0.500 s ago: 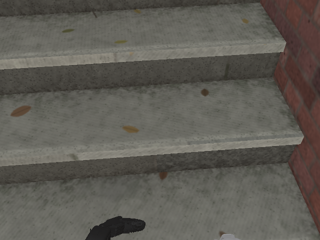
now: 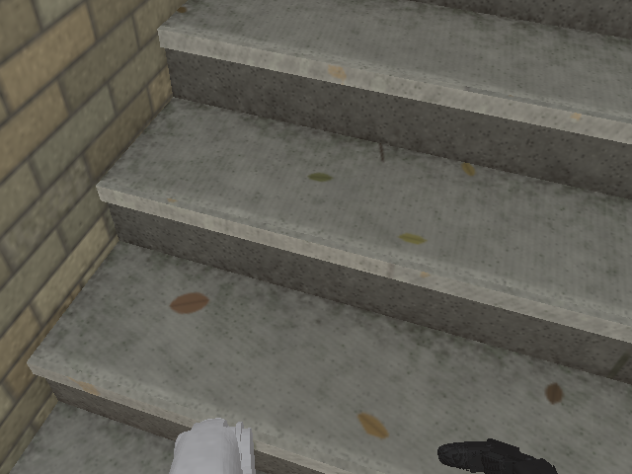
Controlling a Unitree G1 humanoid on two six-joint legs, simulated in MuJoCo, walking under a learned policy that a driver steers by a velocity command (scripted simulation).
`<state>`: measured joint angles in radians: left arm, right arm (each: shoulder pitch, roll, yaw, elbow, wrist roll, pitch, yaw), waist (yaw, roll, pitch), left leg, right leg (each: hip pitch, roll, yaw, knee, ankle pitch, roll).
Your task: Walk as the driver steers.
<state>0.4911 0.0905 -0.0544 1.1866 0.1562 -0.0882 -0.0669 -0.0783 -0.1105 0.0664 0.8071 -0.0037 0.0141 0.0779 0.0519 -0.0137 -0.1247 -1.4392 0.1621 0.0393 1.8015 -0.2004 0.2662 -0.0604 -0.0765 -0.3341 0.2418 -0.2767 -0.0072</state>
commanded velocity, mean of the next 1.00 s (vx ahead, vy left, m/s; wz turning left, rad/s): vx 0.50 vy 0.00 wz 0.11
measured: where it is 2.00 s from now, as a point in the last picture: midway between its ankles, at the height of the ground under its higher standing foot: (366, 64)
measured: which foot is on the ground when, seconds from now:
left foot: up 0.00-0.10, down 0.12-0.68, up 0.70-1.00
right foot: down 0.00-0.16, up 0.18-0.64, down 0.66-1.00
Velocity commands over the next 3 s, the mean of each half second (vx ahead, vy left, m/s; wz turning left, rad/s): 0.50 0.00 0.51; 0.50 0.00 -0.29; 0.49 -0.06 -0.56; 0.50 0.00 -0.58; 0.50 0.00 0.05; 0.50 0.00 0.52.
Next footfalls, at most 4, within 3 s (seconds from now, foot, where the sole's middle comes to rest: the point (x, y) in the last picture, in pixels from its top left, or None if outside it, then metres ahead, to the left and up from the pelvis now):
0.12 left None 0.24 0.14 -0.61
0.66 right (321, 384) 0.57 0.04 -0.45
1.22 left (213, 159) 0.95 0.28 -0.28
1.82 right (451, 57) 1.09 -0.17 -0.12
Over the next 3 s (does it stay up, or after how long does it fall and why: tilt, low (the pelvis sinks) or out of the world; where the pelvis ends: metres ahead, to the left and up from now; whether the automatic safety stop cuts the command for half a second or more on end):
stays up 1.59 -0.33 0.92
